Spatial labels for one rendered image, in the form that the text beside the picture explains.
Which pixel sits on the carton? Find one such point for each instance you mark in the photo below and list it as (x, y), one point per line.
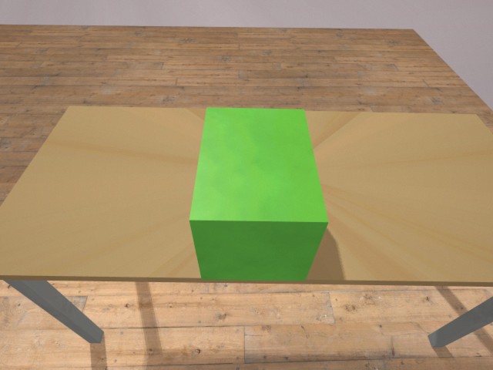
(258, 211)

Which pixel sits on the table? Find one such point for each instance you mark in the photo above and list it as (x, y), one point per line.
(408, 196)

